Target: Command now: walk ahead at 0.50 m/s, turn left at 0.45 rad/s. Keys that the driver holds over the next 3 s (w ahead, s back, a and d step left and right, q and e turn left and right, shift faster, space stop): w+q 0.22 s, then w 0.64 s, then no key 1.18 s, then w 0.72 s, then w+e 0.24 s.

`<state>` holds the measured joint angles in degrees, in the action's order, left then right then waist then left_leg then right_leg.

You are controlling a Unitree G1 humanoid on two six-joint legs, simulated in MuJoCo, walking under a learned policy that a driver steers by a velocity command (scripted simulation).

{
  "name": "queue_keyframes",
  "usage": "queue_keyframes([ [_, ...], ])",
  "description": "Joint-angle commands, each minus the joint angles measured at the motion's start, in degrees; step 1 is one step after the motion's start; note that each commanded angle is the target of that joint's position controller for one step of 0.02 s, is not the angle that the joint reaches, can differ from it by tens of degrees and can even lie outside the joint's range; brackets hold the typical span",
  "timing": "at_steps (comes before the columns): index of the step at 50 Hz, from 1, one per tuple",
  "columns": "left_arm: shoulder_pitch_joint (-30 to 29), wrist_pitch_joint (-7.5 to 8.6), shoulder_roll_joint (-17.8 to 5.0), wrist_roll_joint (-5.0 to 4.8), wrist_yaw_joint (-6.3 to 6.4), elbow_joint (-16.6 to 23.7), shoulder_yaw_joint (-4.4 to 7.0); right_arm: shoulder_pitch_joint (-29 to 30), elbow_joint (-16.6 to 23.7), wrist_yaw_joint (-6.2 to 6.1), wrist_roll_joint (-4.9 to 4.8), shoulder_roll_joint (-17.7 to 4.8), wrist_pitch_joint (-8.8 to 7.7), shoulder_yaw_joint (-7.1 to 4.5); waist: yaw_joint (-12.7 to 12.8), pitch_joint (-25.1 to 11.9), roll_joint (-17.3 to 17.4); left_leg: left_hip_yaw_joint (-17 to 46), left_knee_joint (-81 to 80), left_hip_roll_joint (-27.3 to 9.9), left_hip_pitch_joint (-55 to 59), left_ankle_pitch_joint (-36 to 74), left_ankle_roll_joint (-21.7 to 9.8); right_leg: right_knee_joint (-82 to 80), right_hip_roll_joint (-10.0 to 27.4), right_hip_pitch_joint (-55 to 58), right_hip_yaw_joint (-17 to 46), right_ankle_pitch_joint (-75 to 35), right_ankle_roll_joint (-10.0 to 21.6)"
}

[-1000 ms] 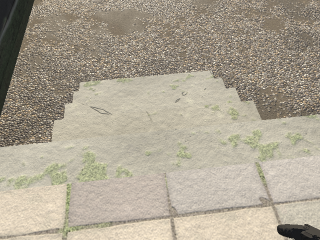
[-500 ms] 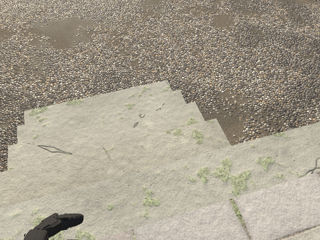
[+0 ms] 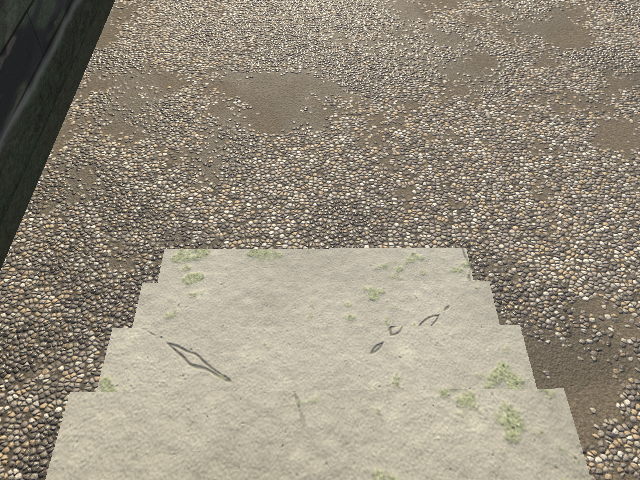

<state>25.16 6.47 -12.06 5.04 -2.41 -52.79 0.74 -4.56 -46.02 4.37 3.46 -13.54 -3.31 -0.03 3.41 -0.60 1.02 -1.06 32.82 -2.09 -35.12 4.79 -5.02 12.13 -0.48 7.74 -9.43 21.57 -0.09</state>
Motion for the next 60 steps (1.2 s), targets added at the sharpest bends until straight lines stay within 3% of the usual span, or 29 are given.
queue_keyframes([
  [1,2.13,0.09,-11.23,-0.41,0.87,0.04,2.83,3.88,4.95,-0.67,-1.19,-6.73,-1.33,-2.54,-3.31,3.08,-4.92,-3.24,-3.66,4.55,6.07,-5.39,-2.91,6.73,15.49,0.43,0.13,-56.25,8.82],
  [3,5.97,0.65,-8.52,1.29,1.06,0.94,1.62,-11.17,1.33,-2.04,-2.08,-12.08,-2.66,-4.60,-5.88,-10.98,-0.28,1.33,6.13,4.27,40.66,7.27,-10.50,28.50,10.13,-17.16,-3.19,-56.50,2.87],
  [4,8.43,1.35,-4.97,2.09,0.06,3.05,-0.75,-25.50,-1.75,-2.78,-2.27,-13.67,-2.44,-5.35,-11.34,-24.01,7.10,25.50,-0.10,-8.77,67.55,0.39,-21.87,45.97,3.82,-39.46,0.66,-29.07,-2.66],
  [5,-0.81,0.76,-7.37,-0.05,-2.14,3.66,0.17,-35.21,-6.00,-2.94,-0.99,-13.15,-1.85,-5.11,-16.66,-23.09,3.97,40.07,-11.40,-14.49,69.94,-5.70,-21.07,57.97,-2.88,-48.23,7.78,9.42,-2.15],
  [7,-13.66,0.67,-8.56,-0.83,-0.32,6.93,0.63,-26.41,-5.84,-3.36,-1.14,-12.50,-3.65,-6.02,-14.34,-1.16,2.76,30.74,-15.46,-11.14,46.77,-17.40,-12.95,61.69,3.76,-57.06,15.80,5.71,1.00],
  [11,-9.82,-0.75,-4.35,0.66,2.90,7.59,-0.96,-10.55,-0.92,-2.62,-1.42,-5.20,-4.31,-2.76,-2.51,-0.60,1.23,22.32,-22.45,-6.61,17.30,-15.01,-12.73,50.11,6.74,-38.41,14.37,2.11,0.81],
  [17,-17.10,-2.10,-2.40,-0.65,0.52,8.72,-2.90,-17.56,-1.04,0.38,1.11,-9.81,-3.98,-4.22,-6.61,1.17,2.30,13.15,-20.07,-1.18,3.17,-12.09,-9.16,31.30,3.13,-27.11,6.92,-22.12,-1.79],
  [19,-8.04,-1.06,-5.27,0.98,-0.08,5.88,-1.99,-15.23,0.35,0.97,3.19,-9.72,-3.84,-3.79,-2.53,-0.39,3.38,13.56,-12.64,-1.94,0.03,-6.26,-8.77,42.38,2.47,-19.81,6.39,-28.23,-1.21],
  [22,7.75,1.32,-11.02,0.87,0.67,1.90,0.98,-6.27,4.82,-0.14,1.50,-9.97,-3.76,-3.47,5.39,-0.96,-1.56,14.08,5.56,-1.27,-3.42,8.14,-6.07,40.15,0.48,-7.33,4.73,-13.15,-0.09],
  [23,13.38,1.65,-11.75,-0.37,0.97,0.89,1.57,-6.03,5.25,0.02,-0.22,-10.24,-4.15,-3.52,8.92,-2.35,-7.23,11.56,18.58,3.74,-4.02,5.33,-6.21,28.56,-2.03,-2.64,3.38,-6.27,1.81],
  [24,13.66,1.56,-16.04,-1.97,1.21,1.83,1.82,-17.25,2.10,0.61,1.11,-1.86,-4.92,-1.77,3.59,-9.96,-14.34,9.63,42.11,10.10,-6.37,-24.46,-1.13,20.90,14.39,5.46,28.27,-32.02,18.10],
  [25,10.87,1.73,-14.83,-0.53,-0.01,3.92,0.79,-26.12,0.34,-0.03,0.33,0.68,-5.63,-1.30,-1.96,-11.27,-9.19,13.39,55.35,11.59,-13.11,-41.70,1.49,18.30,23.57,3.57,44.30,-60.38,29.47],
  [26,3.62,1.63,-16.02,-0.32,-1.10,4.70,2.36,-25.31,2.65,-1.16,-0.67,-4.30,-4.64,-2.57,-3.68,-4.04,-11.14,15.08,61.61,8.65,-24.64,-38.13,3.95,12.07,28.09,-3.08,55.73,-36.75,31.43],
  [27,-2.32,1.33,-8.97,-1.32,-1.01,5.73,1.06,-18.57,2.62,-2.81,0.08,-8.60,-3.55,-3.02,-2.81,-0.97,-3.01,15.21,61.59,3.11,-28.42,-31.05,5.04,11.63,26.36,-10.40,51.53,-19.11,27.29],
  [29,-9.88,0.09,-0.23,-0.37,0.47,7.07,-2.09,-15.19,1.59,-3.75,2.43,-4.54,-1.46,-0.59,-4.25,-1.30,1.83,14.76,48.34,-1.27,-21.56,-22.06,7.69,11.07,18.73,-22.01,37.71,-20.00,21.68],
  [35,3.34,0.08,-6.39,1.31,2.08,0.49,-0.47,-13.04,-0.04,1.88,2.88,-2.19,-2.62,0.80,-1.55,-2.22,-3.57,0.37,34.01,-2.21,-6.13,-7.65,6.41,17.56,7.35,-32.64,16.08,-25.45,15.53],
  [38,18.36,0.72,-1.02,-1.26,4.77,-4.16,-1.90,2.10,2.85,-0.06,3.21,-2.64,-1.94,1.01,7.55,0.15,-4.64,5.48,12.46,-6.27,-33.12,12.46,6.59,26.83,10.75,-4.59,23.89,-13.32,14.87],
  [42,6.54,-0.26,-4.57,0.87,0.54,0.19,-2.05,0.49,3.33,0.64,2.38,-2.13,0.21,1.41,1.36,4.99,-6.03,-2.42,7.50,-2.35,13.01,23.94,4.45,24.65,7.21,-50.19,16.92,6.80,13.64],
  [46,7.14,-0.34,-8.13,-2.85,1.62,-0.81,-1.11,-3.27,1.43,-0.40,1.44,-4.51,0.01,0.38,0.67,7.35,-0.50,-1.63,-13.67,-2.46,16.04,16.49,4.16,39.53,8.02,-30.80,19.35,1.49,8.80],
  [48,6.16,-2.63,-8.61,-0.12,-1.14,-3.22,-1.55,-27.65,-6.83,-1.82,0.78,-9.86,-0.65,-3.32,-10.41,2.14,2.91,-2.85,-23.20,-5.07,40.99,31.92,0.89,64.31,3.81,-33.84,14.78,-4.51,2.82],
  [49,19.88,-2.73,1.05,-0.19,-3.59,-6.29,-2.61,-41.92,-10.23,-1.67,1.97,-15.12,0.08,-5.54,-9.41,-16.45,18.54,4.16,1.25,-15.12,72.70,65.62,-11.59,95.79,-4.06,-49.47,11.07,26.35,-2.47],
  [50,21.84,-1.84,-0.44,-1.56,-4.57,-3.19,-2.10,-37.13,-7.50,0.72,0.30,-16.28,0.33,-5.71,-6.55,-28.47,15.68,13.38,8.82,-22.44,79.88,77.48,-20.32,107.87,-3.13,-58.50,13.97,30.57,-3.84],
  [51,10.96,-2.24,-6.29,-3.29,-4.72,0.07,-0.33,-32.92,-6.62,1.19,2.07,-13.96,0.78,-5.36,-9.14,-19.47,7.75,14.81,5.88,-22.86,71.76,72.04,-18.99,110.92,-2.75,-68.38,13.11,29.92,-4.29],
  [52,4.41,-1.66,-5.07,-3.15,-3.82,4.44,-1.12,-22.54,-3.91,0.96,1.12,-10.50,0.47,-3.78,-5.65,-13.76,-0.22,15.55,0.43,-23.97,57.48,43.64,-15.49,99.45,2.74,-70.28,14.35,20.59,-2.55],
  [54,4.46,-1.51,-1.96,-3.49,-1.44,4.51,-1.93,-11.95,-2.70,2.30,-1.17,-3.72,-0.21,-0.19,2.61,-1.28,0.18,14.47,-6.72,-22.22,21.48,29.79,-13.94,84.76,8.07,-55.97,16.55,13.50,-3.38],
  [55,4.29,-1.47,-0.58,-1.36,-1.01,3.04,-2.07,-11.76,-2.34,0.45,-0.04,-0.93,-1.51,0.26,2.94,1.76,-1.53,7.78,-11.82,-16.71,9.62,28.76,-11.90,70.23,10.13,-46.02,16.34,0.25,-2.00],
  [56,5.43,-1.96,0.12,-0.93,-1.52,1.74,-1.83,-13.28,-3.54,-0.22,0.33,-2.56,-2.47,-0.16,3.70,2.74,3.95,5.09,-11.48,-13.62,6.66,29.23,-11.35,67.91,8.98,-43.64,13.62,-3.99,-2.46],
  [57,7.81,-2.55,-1.71,-1.22,-2.79,-0.98,-1.05,-13.94,-4.22,-0.82,-0.49,-1.23,-3.07,0.22,2.85,2.33,-1.64,2.67,-11.31,-11.44,5.16,21.77,-10.11,52.23,10.01,-40.84,14.25,-16.81,-3.45],
  [60,8.53,-3.49,-4.40,-1.74,-4.20,-2.10,0.87,-8.02,-2.83,1.03,-0.77,-9.29,-3.26,-1.05,6.61,-1.87,3.29,1.62,-7.12,-8.11,-3.81,19.34,-4.13,47.88,5.44,-22.75,9.42,-20.57,-5.13],
])
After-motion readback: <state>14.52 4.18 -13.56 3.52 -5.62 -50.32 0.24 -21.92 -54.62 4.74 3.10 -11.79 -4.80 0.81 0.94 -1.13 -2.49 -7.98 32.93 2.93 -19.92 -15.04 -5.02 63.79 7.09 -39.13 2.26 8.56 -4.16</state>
